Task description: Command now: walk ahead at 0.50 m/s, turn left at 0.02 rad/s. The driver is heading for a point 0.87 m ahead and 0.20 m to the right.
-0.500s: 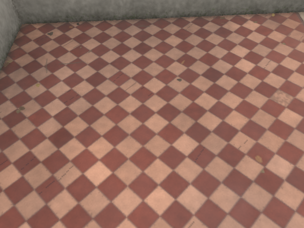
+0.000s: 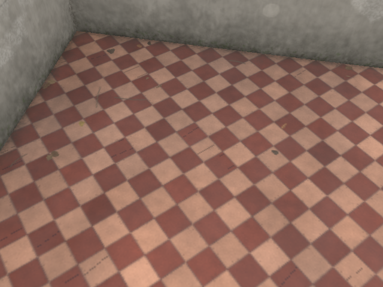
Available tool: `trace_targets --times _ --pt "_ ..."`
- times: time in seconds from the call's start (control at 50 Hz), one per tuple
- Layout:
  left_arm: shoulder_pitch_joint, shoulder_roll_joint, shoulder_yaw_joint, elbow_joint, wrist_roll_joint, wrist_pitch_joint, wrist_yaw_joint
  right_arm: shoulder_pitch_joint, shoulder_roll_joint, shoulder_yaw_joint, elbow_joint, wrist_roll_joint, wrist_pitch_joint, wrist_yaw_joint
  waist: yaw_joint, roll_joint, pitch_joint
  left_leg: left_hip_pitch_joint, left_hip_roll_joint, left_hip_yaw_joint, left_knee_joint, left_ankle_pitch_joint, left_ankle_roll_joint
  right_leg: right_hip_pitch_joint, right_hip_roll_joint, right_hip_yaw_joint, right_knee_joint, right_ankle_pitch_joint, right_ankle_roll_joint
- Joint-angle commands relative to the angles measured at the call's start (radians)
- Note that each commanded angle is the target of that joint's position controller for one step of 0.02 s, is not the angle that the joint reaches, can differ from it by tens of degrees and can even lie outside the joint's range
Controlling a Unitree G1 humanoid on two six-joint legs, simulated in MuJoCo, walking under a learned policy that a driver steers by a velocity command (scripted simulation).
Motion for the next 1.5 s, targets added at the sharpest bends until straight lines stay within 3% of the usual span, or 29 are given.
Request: trace_targets --times 0.02,0.14,0.18,0.22,0.24,0.26,0.28,0.32,0.36,0.44,0.64,0.72,0.74,0.76,0.78,0.8,0.82,0.86,0.96,1.14,1.22,1.24,1.26,1.28,1.3,1.32,1.36,1.44,1.5 --pt "-0.082 0.062 0.011 -0.066 -0.012 -0.009 -0.006 0.067 -0.126 -0.022 -0.024 -0.003 -0.023 -0.004 -0.033 0.086 0.002 0.042 0.279 -0.115 -0.095 0.386 0.051 -0.007 0.024 -0.045 -0.094 0.114 -0.023" --pt "-0.171 0.063 0.01 -0.098 -0.016 -0.018 -0.024 0.099 -0.128 -0.01 0.022 -0.029 -0.025 -0.03 -0.04 0.091 0.053 0.194 0.35 -0.035 -0.068 0.54 0.04 0.009 0.1 -0.067 -0.24 0.017 -0.095" --pt "-0.09 0.073 0.017 -0.074 -0.015 -0.019 -0.018 0.062 -0.143 -0.008 0.024 -0.032 -0.027 -0.039 0.008 0.112 0.011 0.201 0.351 0.017 0.045 0.86 0.014 0.158 0.167 -0.107 -0.275 -0.068 -0.135" --pt "0.142 0.108 0.039 0.0 -0.008 -0.029 -0.005 0.045 -0.164 -0.009 0.029 -0.035 -0.02 -0.043 0.113 0.111 -0.116 0.176 0.328 0.068 0.362 1.024 -0.013 0.42 0.234 -0.126 -0.353 -0.089 -0.181" --pt "0.303 0.154 0.057 0.041 0.009 -0.035 0.005 0.027 -0.162 -0.004 0.009 -0.028 -0.023 -0.045 0.186 0.08 -0.204 -0.009 0.308 0.093 0.611 0.801 -0.031 0.672 0.133 0.006 -0.372 -0.102 -0.234" --pt "0.375 0.288 0.097 0.04 0.02 -0.032 0.015 0.084 -0.081 0.014 -0.043 0.003 -0.032 -0.031 0.154 -0.156 -0.318 -0.395 0.127 0.15 1.05 0.173 -0.092 0.965 -0.164 0.519 -0.402 -0.121 -0.398" --pt "0.32 0.24 0.089 0.048 -0.029 -0.022 0.002 0.054 -0.131 0.002 -0.045 -0.026 -0.038 -0.026 0.127 -0.103 -0.337 -0.56 0.07 0.001 1.163 -0.282 -0.084 0.982 -0.211 0.77 -0.534 -0.046 -0.435" --pt "0.191 0.161 0.073 0.033 -0.038 -0.016 -0.001 -0.064 -0.13 0.01 -0.083 -0.026 -0.054 -0.013 0.083 0.032 -0.093 -0.611 0.185 -0.031 1.078 -0.131 -0.084 0.716 -0.14 0.494 -0.577 -0.032 -0.375" --pt "0.156 0.116 0.058 0.042 -0.037 -0.02 0.006 -0.068 -0.11 0.015 -0.093 -0.041 -0.03 -0.01 0.023 0.05 -0.019 -0.53 0.23 -0.02 0.951 -0.117 -0.11 0.539 -0.045 0.358 -0.617 0.101 -0.316" --pt "0.192 0.153 0.069 0.058 -0.042 -0.04 0.008 -0.101 -0.076 0.026 -0.121 -0.05 0.014 -0.001 0.01 0.011 -0.027 -0.512 0.239 0.026 0.803 -0.055 -0.165 0.455 0.027 0.268 -0.658 0.181 -0.309" --pt "0.354 0.17 0.082 0.083 -0.027 -0.026 0.027 -0.445 -0.075 0.043 -0.244 -0.028 -0.002 0.007 0.135 -0.026 -0.014 -0.565 0.179 0.031 0.379 0.164 -0.173 0.645 0.041 0.337 -0.552 0.322 -0.233" --pt "0.278 0.188 0.083 0.066 -0.022 -0.034 0.034 -0.246 -0.128 0.022 -0.187 -0.026 -0.021 -0.006 0.032 -0.031 -0.077 -0.231 0.128 0.038 0.241 0.065 -0.107 0.615 0.039 0.344 -0.39 0.486 -0.174" --pt "0.278 0.173 0.077 0.073 -0.03 -0.042 0.026 -0.121 -0.156 0.009 -0.154 -0.035 -0.035 -0.018 -0.031 0.019 -0.147 -0.049 0.162 0.017 0.191 0.081 -0.073 0.569 0.094 0.289 -0.214 0.475 -0.151" --pt "0.294 0.108 0.056 0.048 -0.036 -0.052 0.02 0.038 -0.219 -0.005 -0.147 -0.055 -0.041 -0.035 -0.084 0.118 -0.291 0.169 0.384 -0.217 0.173 -0.104 -0.017 0.454 0.144 0.219 0.047 0.208 -0.131" --pt "0.447 0.041 0.045 0.044 -0.059 -0.049 0.018 0.046 -0.307 -0.031 -0.133 -0.061 -0.025 -0.037 -0.005 0.341 -0.363 0.356 0.606 -0.684 0.068 -0.138 0.126 0.161 0.311 0.106 0.308 -0.452 -0.094" --pt "0.416 0.127 0.052 0.076 -0.02 -0.036 0.028 0.001 -0.228 -0.027 -0.129 -0.032 -0.013 -0.028 0.002 0.194 -0.263 0.26 0.581 -0.748 0.034 -0.274 0.137 0.051 0.23 0.116 0.391 -0.42 -0.105" --pt "0.31 0.134 0.055 0.066 -0.012 -0.034 0.02 -0.068 -0.144 -0.009 -0.141 -0.023 -0.013 -0.021 0.003 0.089 -0.131 0.127 0.522 -0.575 0.017 -0.249 0.112 0.052 0.196 0.122 0.382 -0.32 -0.103" --pt "0.218 0.111 0.05 0.043 -0.007 -0.031 0.005 -0.104 -0.093 0.006 -0.122 -0.028 -0.022 -0.017 0.024 0.098 -0.046 -0.007 0.421 -0.343 -0.016 -0.009 0.061 0.085 0.15 0.106 0.295 -0.253 -0.093" --pt "0.176 0.076 0.036 0.031 0.006 -0.006 -0.014 -0.029 -0.103 0.002 -0.052 -0.006 -0.055 -0.007 0.053 0.14 -0.047 -0.037 0.372 -0.173 -0.067 0.248 0.07 0.082 0.132 0.065 0.196 -0.198 -0.059" --pt "-0.149 0.043 -0.005 -0.062 -0.011 -0.021 -0.02 0.102 -0.125 -0.006 0.038 -0.005 -0.038 -0.004 -0.02 0.128 0.015 -0.025 0.348 -0.059 -0.081 0.344 0.042 0.162 0.102 -0.069 -0.229 0.011 -0.048" --pt "0.007 0.054 0.004 -0.001 0.004 -0.048 0.007 0.091 -0.127 -0.004 0.07 -0.001 -0.024 -0.016 0.058 0.106 -0.045 0.051 0.322 -0.02 0.174 0.735 -0.016 0.38 0.173 -0.084 -0.392 0.035 -0.1" --pt "0.125 0.085 0.015 0.043 0.019 -0.062 0.017 0.095 -0.112 0.002 0.071 0.009 -0.025 -0.019 0.102 0.082 -0.118 -0.013 0.278 0.011 0.324 0.673 -0.043 0.566 0.146 -0.063 -0.428 0.142 -0.122" --pt "0.27 0.156 0.031 0.066 0.036 -0.072 0.028 0.091 -0.075 0.015 0.033 0.015 -0.03 -0.023 0.149 -0.015 -0.243 -0.187 0.226 0.049 0.568 0.294 -0.073 0.81 -0.078 0.136 -0.372 0.458 -0.167" --pt "0.291 0.235 0.054 0.073 0.011 -0.055 0.027 0.266 0.019 0.034 0.053 0.045 -0.017 -0.029 0.096 -0.226 -0.413 -0.401 0.081 0.079 0.908 -0.444 -0.103 1.028 -0.35 0.434 -0.352 0.831 -0.354" --pt "0.286 0.18 0.052 0.073 -0.043 -0.04 0.023 0.204 -0.101 0.001 0.077 0.009 0.004 -0.043 0.117 -0.053 -0.376 -0.426 0.103 -0.015 0.966 -0.415 -0.098 0.919 -0.283 0.405 -0.394 0.796 -0.353" --pt "0.181 0.121 0.032 0.067 -0.046 -0.041 0.025 0.123 -0.079 0.001 0.056 0.002 0.008 -0.04 0.077 -0.05 -0.228 -0.453 0.138 -0.024 0.954 -0.353 -0.099 0.791 -0.23 0.29 -0.441 0.746 -0.323" --pt "0.08 0.034 0.004 0.066 -0.037 -0.045 0.031 0.061 -0.048 0.005 0.055 -0.013 0.024 -0.032 0.028 -0.046 -0.094 -0.409 0.189 -0.017 0.843 -0.264 -0.114 0.601 -0.142 0.168 -0.525 0.679 -0.255" --pt "0.057 0.04 -0.004 0.102 -0.024 -0.061 0.035 0.103 0.008 0.015 0.092 -0.02 0.063 -0.022 -0.034 -0.047 -0.128 -0.214 0.174 0.019 0.687 -0.17 -0.141 0.448 -0.077 0.039 -0.559 0.7 -0.24" --pt "0.079 0.05 -0.005 0.136 -0.019 -0.055 0.035 0.027 0.012 0.023 0.094 -0.021 0.078 -0.035 -0.011 -0.075 -0.119 -0.169 0.176 0.043 0.505 -0.125 -0.141 0.418 -0.055 0.026 -0.568 0.511 -0.228"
